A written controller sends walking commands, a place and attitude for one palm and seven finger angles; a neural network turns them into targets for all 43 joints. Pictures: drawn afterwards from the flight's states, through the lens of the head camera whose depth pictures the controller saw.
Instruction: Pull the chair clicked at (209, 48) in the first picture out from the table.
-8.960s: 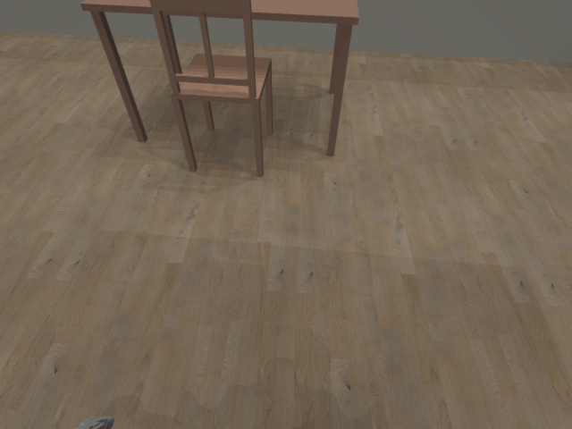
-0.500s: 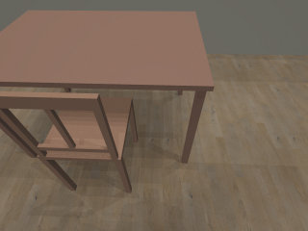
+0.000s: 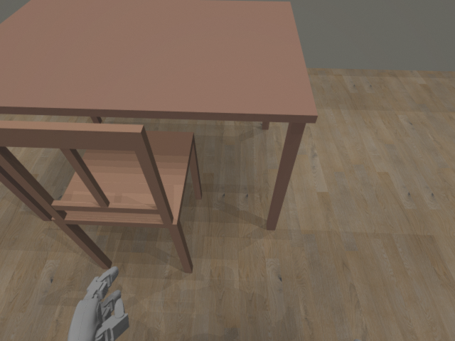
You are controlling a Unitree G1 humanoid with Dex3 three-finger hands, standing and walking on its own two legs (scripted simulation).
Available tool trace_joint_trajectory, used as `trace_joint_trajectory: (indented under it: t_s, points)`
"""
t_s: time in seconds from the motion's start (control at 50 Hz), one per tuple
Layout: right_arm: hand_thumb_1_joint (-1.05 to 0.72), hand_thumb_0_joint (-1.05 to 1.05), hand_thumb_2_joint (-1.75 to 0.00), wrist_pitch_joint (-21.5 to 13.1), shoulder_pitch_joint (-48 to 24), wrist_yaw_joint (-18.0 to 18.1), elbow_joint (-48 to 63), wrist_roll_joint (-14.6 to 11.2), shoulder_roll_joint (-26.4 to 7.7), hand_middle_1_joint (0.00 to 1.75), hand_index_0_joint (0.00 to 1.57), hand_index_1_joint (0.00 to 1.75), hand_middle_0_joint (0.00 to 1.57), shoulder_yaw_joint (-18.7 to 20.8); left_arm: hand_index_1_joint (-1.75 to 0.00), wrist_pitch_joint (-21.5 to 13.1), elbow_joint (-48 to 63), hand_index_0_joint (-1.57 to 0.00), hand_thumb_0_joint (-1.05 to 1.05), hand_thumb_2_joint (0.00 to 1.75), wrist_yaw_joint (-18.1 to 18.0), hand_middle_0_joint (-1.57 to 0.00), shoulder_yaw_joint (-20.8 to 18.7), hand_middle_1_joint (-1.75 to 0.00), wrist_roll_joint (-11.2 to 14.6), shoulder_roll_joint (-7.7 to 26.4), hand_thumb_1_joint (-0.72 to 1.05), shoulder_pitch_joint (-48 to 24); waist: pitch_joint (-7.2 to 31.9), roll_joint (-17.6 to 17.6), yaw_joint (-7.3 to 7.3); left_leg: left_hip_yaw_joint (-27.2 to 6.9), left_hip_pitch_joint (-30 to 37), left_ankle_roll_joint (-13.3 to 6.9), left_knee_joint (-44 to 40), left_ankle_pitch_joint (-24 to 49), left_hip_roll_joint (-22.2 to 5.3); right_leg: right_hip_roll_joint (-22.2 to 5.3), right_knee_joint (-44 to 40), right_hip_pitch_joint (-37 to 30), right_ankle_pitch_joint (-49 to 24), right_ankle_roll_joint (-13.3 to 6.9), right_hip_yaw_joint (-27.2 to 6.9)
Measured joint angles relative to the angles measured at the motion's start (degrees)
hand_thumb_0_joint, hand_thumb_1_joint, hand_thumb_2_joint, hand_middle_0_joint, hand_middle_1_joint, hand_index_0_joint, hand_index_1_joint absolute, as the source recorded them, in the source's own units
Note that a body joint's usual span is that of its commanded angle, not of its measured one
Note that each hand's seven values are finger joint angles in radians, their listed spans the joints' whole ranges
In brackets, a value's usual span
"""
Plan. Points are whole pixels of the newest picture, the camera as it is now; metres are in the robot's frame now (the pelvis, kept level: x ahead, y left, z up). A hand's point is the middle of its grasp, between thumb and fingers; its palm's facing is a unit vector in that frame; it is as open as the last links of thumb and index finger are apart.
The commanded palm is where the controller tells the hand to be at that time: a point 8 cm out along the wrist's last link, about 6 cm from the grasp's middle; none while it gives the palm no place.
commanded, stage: raise the hand toward the chair's back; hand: left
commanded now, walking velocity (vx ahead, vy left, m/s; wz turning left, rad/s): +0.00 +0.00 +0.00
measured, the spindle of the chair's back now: (88, 179) +0.50 +0.38 -0.09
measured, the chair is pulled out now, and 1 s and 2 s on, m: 0.00 0.00 0.00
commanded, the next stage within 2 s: aim the fingers beside a spindle in 1.94 s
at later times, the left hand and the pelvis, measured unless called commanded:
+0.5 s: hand (122, 325) +0.16 +0.19 -0.05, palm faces -0.03 -1.00 -0.05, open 11.3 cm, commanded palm +0.14 +0.24 -0.05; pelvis -0.07 +0.01 -0.12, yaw +0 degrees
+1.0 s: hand (111, 301) +0.20 +0.21 -0.05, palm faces +0.01 -1.00 -0.04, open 15.5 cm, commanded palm +0.17 +0.27 -0.03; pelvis -0.03 +0.02 -0.10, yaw -1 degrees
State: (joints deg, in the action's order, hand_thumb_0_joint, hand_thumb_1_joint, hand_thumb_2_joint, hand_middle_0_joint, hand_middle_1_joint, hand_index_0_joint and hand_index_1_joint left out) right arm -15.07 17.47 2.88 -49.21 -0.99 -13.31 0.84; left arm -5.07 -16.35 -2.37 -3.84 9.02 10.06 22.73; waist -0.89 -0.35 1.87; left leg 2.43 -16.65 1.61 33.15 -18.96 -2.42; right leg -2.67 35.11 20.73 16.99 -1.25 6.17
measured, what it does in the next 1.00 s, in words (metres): lowers itself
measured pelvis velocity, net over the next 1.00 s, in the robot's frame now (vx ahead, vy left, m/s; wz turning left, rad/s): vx -0.03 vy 0.02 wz -0.01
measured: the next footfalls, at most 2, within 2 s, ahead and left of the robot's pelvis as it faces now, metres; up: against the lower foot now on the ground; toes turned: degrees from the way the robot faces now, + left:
none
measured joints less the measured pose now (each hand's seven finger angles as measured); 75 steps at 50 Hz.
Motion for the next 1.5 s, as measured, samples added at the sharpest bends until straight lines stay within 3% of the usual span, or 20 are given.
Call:
trace_joint_trajectory:
  t_s: [0.06, 0.14, 0.18, 0.24, 0.3, 0.4, 0.46, 0.6, 0.7, 0.82, 0.96, 1.24, 1.5]
  points:
    - [-0.92, 0.02, -0.9, -3.75, -2.83, -1.98, 5.16, 0.85, -1.71, 0.3, 0.2, 0.3, 0.2, 2.38, -0.28, -10.63, 5.29, -0.19, 0.01, 0.86, 5.08, -0.19, -2.41, -0.29, 2.33, -0.73, 0.83, -3.53, 3.23, 1.27, 0.05, 0.41, -9.2, 0.04, 8.21, -2.74, 0.09, -0.65, 8.24, 9.56, 2.51, -0.13, -0.82]
    - [-0.92, 0.01, -0.9, -5.79, -7.81, -5.13, 11.46, 1.72, -3.43, 0.3, 0.2, 0.3, 0.2, 4.85, -0.27, -26.89, 7.08, -0.18, 0.01, 0.83, 15.47, -0.18, -3.83, -0.28, 4.44, -1.97, 0.75, -4.12, 6.72, 3.3, -0.74, -0.58, -22.09, 0.17, 22.81, -8.09, 0.4, -0.57, 22.48, 23.25, 7.42, -0.45, -2.74]
    - [-0.92, 0.01, -0.9, -5.26, -9.91, -5.84, 14.57, 1.72, -3.9, 0.3, 0.2, 0.3, 0.2, 5.71, -0.27, -29.7, 8.35, -0.18, 0.0, 0.81, 19.19, -0.17, -3.55, -0.27, 4.51, -1.6, 0.71, -2.75, 7.46, 3.96, -1.49, -0.66, -27.6, 0.49, 30.01, -11.89, 0.33, -0.53, 29.19, 28.97, 9.77, -0.37, -3.39]
    - [-0.91, 0.01, -0.9, -3.71, -11.7, -5.26, 18.52, 1.22, -3.78, 0.3, 0.2, 0.3, 0.2, 5.71, -0.26, -25.96, 11.66, -0.18, 0.0, 0.78, 20.63, -0.17, -2.88, -0.26, 5.15, -0.9, 0.63, 0.78, 7.5, 4.01, -2.89, -1.24, -33.18, 0.45, 37.67, -14.77, 0.34, -0.64, 36.2, 34.33, 12.25, -0.37, -3.4]
    - [-0.91, 0.01, -0.9, -2.85, -12.23, -3.94, 20.49, 0.96, -2.53, 0.3, 0.19, 0.3, 0.2, 4.23, -0.25, -21.66, 15.92, -0.18, 0.01, 0.75, 18.12, -0.17, -3.01, -0.25, 5.16, 0.03, 0.56, 3.85, 7.24, 3.17, -4.19, -2.63, -37.2, 0.35, 42.54, -16.36, 0.2, -0.67, 39.7, 37.37, 13.27, -0.49, -2.27]
    - [-0.91, 0.01, -0.9, -3.07, -11.5, -2.41, 19.38, 1.12, 0.3, 0.3, 0.2, 0.3, 0.2, -0.02, -0.23, -20.7, 22.91, -0.16, 0.01, 0.7, 15.24, -0.15, -3.12, -0.23, 4.85, 1.78, 0.44, 3.13, 6.33, 0.87, -5.59, -5.18, -41.62, 0.29, 45.93, -16.21, 0.21, -0.78, 40.83, 39.79, 12.65, -0.59, 0.09]
    - [-0.91, 0.01, -0.9, -3.03, -10.35, -1.8, 17.49, 0.86, 2.04, 0.3, 0.2, 0.3, 0.2, -2.37, -0.22, -18.96, 24.3, -0.15, 0.01, 0.67, 16.0, -0.14, -2.82, -0.22, 4.83, 2.45, 0.37, -0.4, 6.04, -0.21, -5.38, -5.78, -42.98, 0.09, 45.91, -15.34, 0.41, -0.64, 40.11, 40.54, 11.71, -0.44, 0.48]
    - [-0.9, 0.02, -0.9, -1.98, -5.29, -0.66, 15.08, 0.32, 3.69, 0.3, 0.2, 0.3, 0.21, -3.7, -0.19, -10.24, 22.74, -0.14, 0.01, 0.6, 14.86, -0.13, -3.32, -0.2, 5.07, 3.2, 0.21, -3.42, 6.65, -1.24, -2.63, -4.77, -41.56, -0.7, 42.03, -13.38, 1.0, 0.27, 36.32, 39.32, 9.65, 0.34, -1.37]
    - [-0.9, 0.02, -0.9, -2.47, -2.92, -0.33, 14.45, 0.59, 1.57, 0.3, 0.2, 0.3, 0.21, -2.06, -0.17, -12.52, 21.91, -0.13, 0.0, 0.55, 13.01, -0.12, -4.91, -0.18, 5.68, 3.06, 0.09, -1.4, 7.61, -1.0, -1.67, -4.03, -39.81, -1.11, 40.18, -13.39, 1.03, 0.44, 34.63, 37.84, 9.63, 0.82, -2.16]
    - [-0.91, 0.02, -0.9, -2.89, -3.83, 0.01, 15.04, 0.44, -1.47, 0.3, 0.2, 0.3, 0.2, -0.08, -0.15, -15.65, 20.97, -0.11, 0.0, 0.49, 13.96, -0.1, -5.02, -0.16, 5.78, 3.38, -0.05, -0.44, 7.77, -0.21, -1.38, -4.17, -39.39, -1.32, 40.34, -14.37, 1.09, 0.43, 34.65, 37.28, 10.54, 1.05, -2.07]
    - [-0.91, 0.02, -0.9, -2.27, -6.88, 0.1, 16.96, 0.57, -1.69, 0.3, 0.2, 0.3, 0.2, 0.54, -0.12, -15.56, 21.57, -0.09, 0.0, 0.42, 14.79, -0.09, -5.4, -0.13, 5.9, 4.15, -0.21, -0.67, 7.58, 0.4, -1.71, -4.74, -38.39, -1.18, 39.96, -15.33, 0.86, 0.67, 34.01, 36.02, 11.44, 0.96, -1.5]
    - [-0.91, 0.01, -0.9, 0.33, -8.37, -0.5, 18.06, 0.79, 0.88, 0.3, 0.2, 0.3, 0.2, -2.12, -0.08, -13.08, 19.87, -0.07, -0.01, 0.31, 18.69, -0.06, -7.89, -0.09, 7.36, 4.59, -0.46, -3.55, 7.78, -0.32, -3.07, -5.43, -35.99, -0.67, 37.94, -15.92, 0.77, 0.81, 32.3, 33.49, 12.46, 0.68, -0.8]
    - [-0.91, 0.01, -0.9, 0.79, -6.04, -0.11, 16.15, 0.39, -0.66, 0.3, 0.2, 0.3, 0.2, -1.26, -0.08, -12.15, 17.38, -0.07, -0.01, 0.3, 20.11, -0.06, -10.28, -0.08, 8.64, 5.57, -0.5, -6.85, 7.42, -0.72, -2.06, -5.08, -34.75, -0.42, 36.57, -15.35, 0.53, 1.1, 31.33, 32.63, 11.97, 0.45, -1.13]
